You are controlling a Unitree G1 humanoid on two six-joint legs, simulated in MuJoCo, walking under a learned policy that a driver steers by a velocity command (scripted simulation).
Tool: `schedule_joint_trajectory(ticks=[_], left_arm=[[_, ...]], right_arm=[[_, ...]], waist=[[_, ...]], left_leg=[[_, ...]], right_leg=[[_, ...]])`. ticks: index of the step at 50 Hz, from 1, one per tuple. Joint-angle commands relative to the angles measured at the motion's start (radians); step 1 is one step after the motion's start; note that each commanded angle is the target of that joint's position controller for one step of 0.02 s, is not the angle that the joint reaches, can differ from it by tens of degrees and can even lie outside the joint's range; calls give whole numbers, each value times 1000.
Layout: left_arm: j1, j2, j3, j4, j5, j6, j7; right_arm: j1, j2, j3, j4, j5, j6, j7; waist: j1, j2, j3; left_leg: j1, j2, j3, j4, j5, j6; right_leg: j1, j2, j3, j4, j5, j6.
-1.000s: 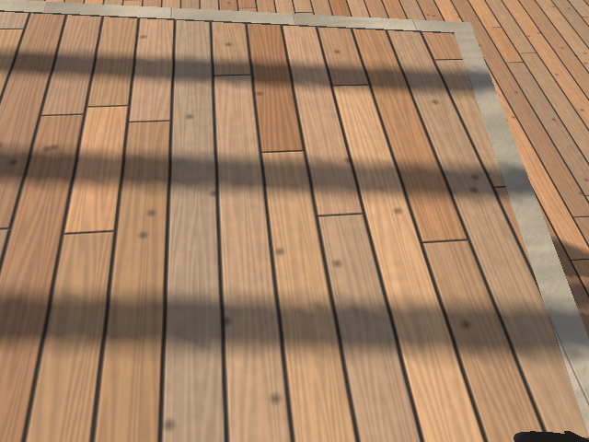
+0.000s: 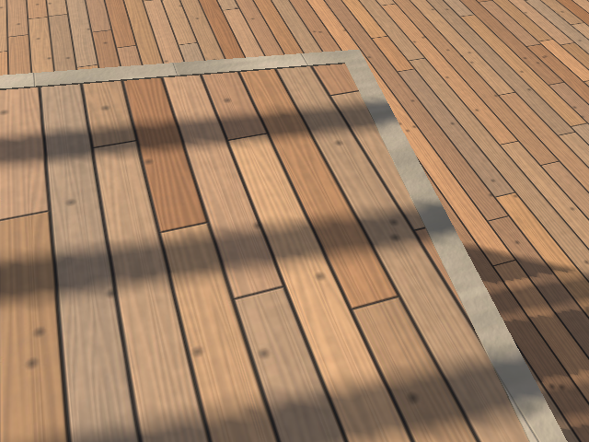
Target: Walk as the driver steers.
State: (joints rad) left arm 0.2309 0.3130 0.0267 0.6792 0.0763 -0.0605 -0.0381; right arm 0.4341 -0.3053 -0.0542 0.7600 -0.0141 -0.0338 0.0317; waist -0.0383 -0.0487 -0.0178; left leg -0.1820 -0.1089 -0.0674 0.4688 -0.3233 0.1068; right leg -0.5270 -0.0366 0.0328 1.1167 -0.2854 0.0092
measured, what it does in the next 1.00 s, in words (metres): walks ahead: right foot, then left foot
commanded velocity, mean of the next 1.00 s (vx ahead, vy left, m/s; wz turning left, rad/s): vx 0.58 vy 0.00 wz -0.08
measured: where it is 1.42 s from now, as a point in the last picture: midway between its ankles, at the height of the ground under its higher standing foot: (273, 329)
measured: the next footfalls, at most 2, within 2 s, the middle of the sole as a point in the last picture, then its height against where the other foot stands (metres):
right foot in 0.28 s outside the picture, level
left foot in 0.68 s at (231, 306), level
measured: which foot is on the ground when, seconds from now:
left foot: down 0.00-0.30, up 0.32-0.66, down 0.68-1.00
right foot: up 0.00-0.26, down 0.28-0.68, up 0.70-1.00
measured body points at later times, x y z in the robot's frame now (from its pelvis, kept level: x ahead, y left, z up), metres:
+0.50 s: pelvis +0.45 +0.00 +0.00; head +0.47 +0.01 +0.45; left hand +0.41 +0.29 -0.13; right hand +0.64 -0.23 -0.08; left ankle +0.52 +0.14 -0.67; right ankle +0.42 -0.06 -0.74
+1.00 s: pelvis +0.73 +0.05 +0.00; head +0.75 +0.05 +0.45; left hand +0.91 +0.29 -0.11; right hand +0.79 -0.21 -0.13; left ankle +0.81 +0.13 -0.74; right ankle +0.76 -0.11 -0.72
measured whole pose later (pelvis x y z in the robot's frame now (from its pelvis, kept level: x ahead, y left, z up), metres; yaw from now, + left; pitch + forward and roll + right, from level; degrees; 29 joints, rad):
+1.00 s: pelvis +0.73 +0.05 +0.00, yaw -8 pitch +0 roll +1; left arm 0.15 0.27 0.03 0.78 0.01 0.02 0.04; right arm 0.21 -0.23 -0.01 0.83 -0.02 -0.05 0.01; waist -0.04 -0.02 0.05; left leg -0.31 -0.09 0.00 0.40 -0.08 0.06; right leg -0.41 -0.04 0.10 0.70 -0.27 0.06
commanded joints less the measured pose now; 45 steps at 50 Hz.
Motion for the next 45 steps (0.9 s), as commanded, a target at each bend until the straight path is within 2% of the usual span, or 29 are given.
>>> schedule_joint_trajectory(ticks=[1, 5, 7, 9, 11, 12, 13, 14, 15, 16, 17, 18, 19, 21, 24, 26, 27, 28, 31, 32, 33, 34, 35, 36, 37, 38, 39, 42, 45], left_arm=[[-147, 85, 7, -113, -1, 7, -8], [-279, 48, -21, -139, -22, 7, -19], [-355, 41, -27, -158, -34, 2, -20], [-353, 53, -24, -153, -41, 0, -14], [-249, 92, -7, -118, -43, -2, -2], [-118, 124, 8, -78, -49, -1, 8], [106, 155, 25, -7, -59, 3, 23], [328, 189, 46, 57, -57, 9, 40], [408, 293, 84, 77, -36, 13, 47], [308, 249, 76, 87, -52, 18, 30], [196, 204, 75, 71, -57, 14, 20], [191, 162, 70, 82, -64, 9, 16], [188, 129, 62, 99, -62, 6, 21], [161, 97, 43, 127, -58, -7, 31], [150, 117, 43, 136, -60, -39, 25], [157, 115, 47, 150, -75, -48, 17], [190, 82, 43, 124, -129, -63, 34], [230, 117, 48, 149, -139, -65, 44], [294, 124, 52, 189, -108, -31, 60], [282, 120, 52, 187, -99, -18, 62], [235, 124, 54, 172, -97, -7, 63], [176, 110, 48, 134, -86, -1, 64], [353, -23, 12, 148, -67, 4, 60], [521, -18, -3, 196, -99, 8, 47], [444, 56, 15, 197, -107, 20, 48], [300, 95, 28, 155, -102, 30, 59], [198, 105, 34, 130, -90, 39, 72], [192, 20, 25, 115, -78, 62, 77], [150, -23, 11, 109, -69, 64, 83]], right_arm=[[16, -163, -40, -46, 11, -28, -14], [58, -149, -37, -2, 17, -38, -19], [103, -143, -28, 35, 25, -54, -20], [89, -156, -24, 58, 20, -69, -22], [81, -196, -29, 75, 3, -74, -31], [75, -213, -34, 83, -17, -66, -38], [33, -216, -36, 81, -35, -51, -47], [-19, -200, -30, 72, -46, -45, -56], [2, -93, -3, 17, -13, -55, -42], [2, -83, 10, -5, -18, -79, -21], [-102, -114, 16, -29, -24, -88, -23], [-176, -127, 25, -47, -36, -98, -19], [-214, -114, 32, -67, -48, -97, -16], [-215, -83, 49, -95, -67, -66, -11], [-275, -50, 73, -136, -52, -49, -5], [-353, -3, 92, -151, -36, -59, 10], [-442, -18, 79, -174, 2, -99, -4], [-472, -16, 76, -190, 4, -112, -9], [-456, -56, 42, -198, -1, -115, -23], [-396, -75, 27, -184, -3, -112, -25], [-288, -95, 13, -156, -5, -110, -27], [-122, -129, 0, -111, -14, -107, -30], [-58, -170, 6, -99, -42, -97, -28], [0, -115, 12, -71, -16, -88, -5], [-83, -91, 9, -93, 4, -77, 0], [-197, -50, 20, -104, 15, -69, -2], [-256, -16, 36, -102, 12, -67, -4], [-296, -21, 32, -63, -16, -60, -4], [-310, -49, 20, -35, -15, -52, -14]], waist=[[2, 114, 119], [-42, 122, 140], [-80, 135, 147], [-66, 127, 130], [-1, 162, 37], [67, 183, -41], [177, 185, -135], [288, 139, -216], [251, -156, -292], [160, -244, -282], [146, -105, -136], [138, 30, -77], [104, 86, -12], [16, 52, 95], [-17, 50, 146], [15, 21, 118], [89, 79, 101], [101, 61, 73], [97, -19, 18], [57, -44, -15], [-21, -55, -59], [-101, -28, -144], [-26, 275, -327], [-9, 340, -517], [-14, 210, -447], [3, 103, -300], [15, 45, -184], [86, 121, -108], [91, 140, -142]], left_leg=[[57, 201, -367, -339, -99, 164], [50, 156, -256, -363, 217, 142], [94, 194, -223, -408, 413, 114], [175, 220, -160, -406, 620, 77], [280, 248, -93, -251, 1109, 39], [317, 261, -67, -94, 1304, 24], [274, 260, -24, 153, 1390, 14], [95, 240, 11, 475, 1251, 3], [-274, 71, 56, 983, 576, -59], [-511, -34, -19, 1074, -63, -59], [-595, 52, -77, 1068, 21, -45], [-570, 100, -84, 998, 53, -49], [-533, 132, -73, 907, 50, -54], [-482, 164, -50, 792, 0, -88], [-384, 178, 47, 523, 57, -125], [-183, 138, 114, 267, 309, -114], [-164, 101, 82, 177, 439, -125], [-152, 83, 67, 71, 546, -118], [-79, 46, 40, -27, 647, -92], [-6, 31, 48, -17, 625, -80], [102, 46, 52, -23, 643, -68], [269, 151, -13, 11, 829, -35], [558, 465, -312, 128, 1300, 147], [672, 572, -578, 88, 1226, 259], [559, 524, -530, 32, 1047, 240], [390, 460, -415, -7, 919, 197], [223, 409, -343, -50, 893, 166], [-17, 311, -200, -129, 863, 129], [-93, 292, -122, -148, 889, 137]], right_leg=[[-254, -31, -11, -92, 64, 41], [-179, 8, -87, -396, 253, 48], [-110, 10, -125, -507, 357, 0], [-34, 28, -149, -580, 379, -60], [106, 101, -172, -571, 268, -105], [217, 140, -176, -545, 187, -125], [417, 164, -188, -540, 122, -145], [673, 81, -92, -509, 18, -182], [901, -147, 405, -571, -347, -338], [918, -243, 893, -828, -391, -400], [803, -233, 813, -843, -372, -398], [671, -210, 705, -854, -281, -381], [538, -170, 624, -876, -214, -355], [334, -108, 498, -904, -2, -337], [163, -66, 289, -931, 610, -314], [90, 24, 141, -923, 758, -229], [112, 15, 172, -921, 629, -211], [190, -2, 192, -923, 566, -197], [363, -10, 210, -812, 532, -136], [383, -4, 207, -729, 610, -114], [377, 14, 181, -590, 677, -78], [314, 46, 164, -360, 582, -34], [105, 183, 136, 94, -224, 35], [10, 189, 230, 286, -397, 46], [-13, 126, 236, 315, -337, 56], [-35, 75, 168, 252, -265, 62], [-30, 49, 130, 182, -225, 69], [126, 0, 86, -53, -158, 70], [254, -2, 51, -278, -82, 75]])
